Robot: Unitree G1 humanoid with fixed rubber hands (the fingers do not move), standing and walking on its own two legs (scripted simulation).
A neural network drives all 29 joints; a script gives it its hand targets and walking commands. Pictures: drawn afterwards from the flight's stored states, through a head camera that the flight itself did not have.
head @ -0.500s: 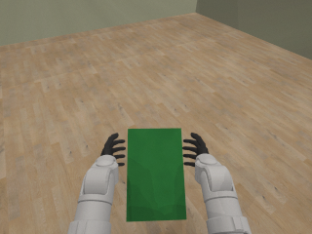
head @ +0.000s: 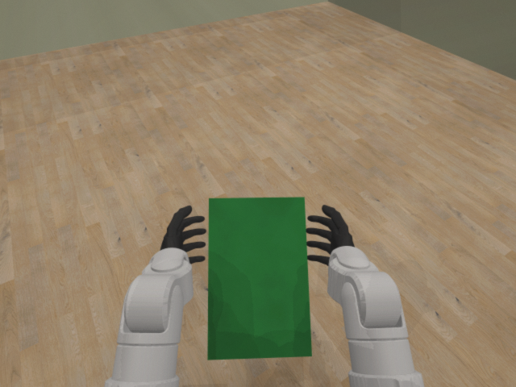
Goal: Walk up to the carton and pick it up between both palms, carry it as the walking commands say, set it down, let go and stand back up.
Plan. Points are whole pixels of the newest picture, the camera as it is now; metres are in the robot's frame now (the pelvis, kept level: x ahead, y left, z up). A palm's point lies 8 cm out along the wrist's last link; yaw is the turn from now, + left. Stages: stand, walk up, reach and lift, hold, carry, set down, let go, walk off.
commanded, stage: carry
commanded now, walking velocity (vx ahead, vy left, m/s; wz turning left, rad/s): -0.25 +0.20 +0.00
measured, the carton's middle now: (256, 270) +0.33 +0.00 -0.03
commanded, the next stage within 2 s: none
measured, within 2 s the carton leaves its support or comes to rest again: neither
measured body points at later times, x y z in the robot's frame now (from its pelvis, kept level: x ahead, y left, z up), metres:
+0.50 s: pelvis -0.12 +0.04 +0.00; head -0.08 +0.04 +0.45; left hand +0.22 +0.17 +0.09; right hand +0.22 -0.06 +0.08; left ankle -0.02 +0.08 -0.73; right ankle -0.18 -0.10 -0.70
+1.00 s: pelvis -0.28 +0.13 +0.00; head -0.22 +0.14 +0.44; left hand +0.05 +0.25 +0.06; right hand +0.06 +0.02 +0.07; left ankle -0.20 +0.24 -0.73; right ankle -0.28 -0.02 -0.67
